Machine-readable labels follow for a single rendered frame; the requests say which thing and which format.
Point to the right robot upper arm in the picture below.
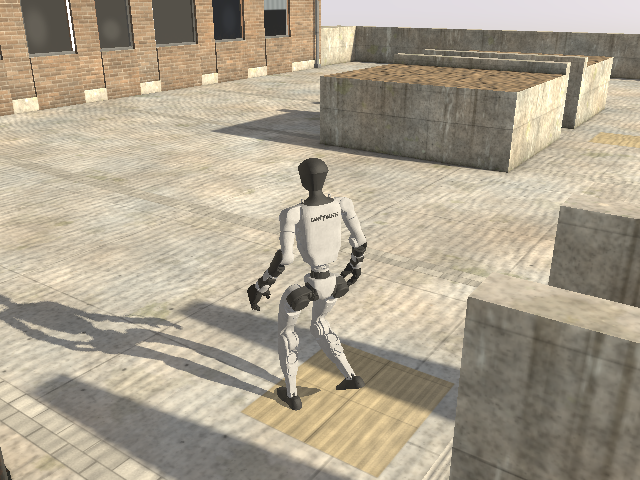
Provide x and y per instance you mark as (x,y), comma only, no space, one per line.
(351,221)

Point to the robot left thigh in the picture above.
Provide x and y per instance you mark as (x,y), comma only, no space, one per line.
(294,299)

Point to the robot right forearm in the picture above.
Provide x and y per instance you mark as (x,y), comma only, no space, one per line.
(357,256)

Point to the robot left forearm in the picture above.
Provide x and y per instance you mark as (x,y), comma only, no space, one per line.
(271,274)

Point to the right robot hand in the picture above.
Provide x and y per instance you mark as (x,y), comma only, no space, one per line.
(356,273)

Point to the humanoid robot torso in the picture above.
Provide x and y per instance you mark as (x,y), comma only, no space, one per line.
(318,236)

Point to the left robot upper arm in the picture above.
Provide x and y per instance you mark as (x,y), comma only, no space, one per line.
(288,218)

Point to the left robot hand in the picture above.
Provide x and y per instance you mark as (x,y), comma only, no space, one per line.
(255,296)

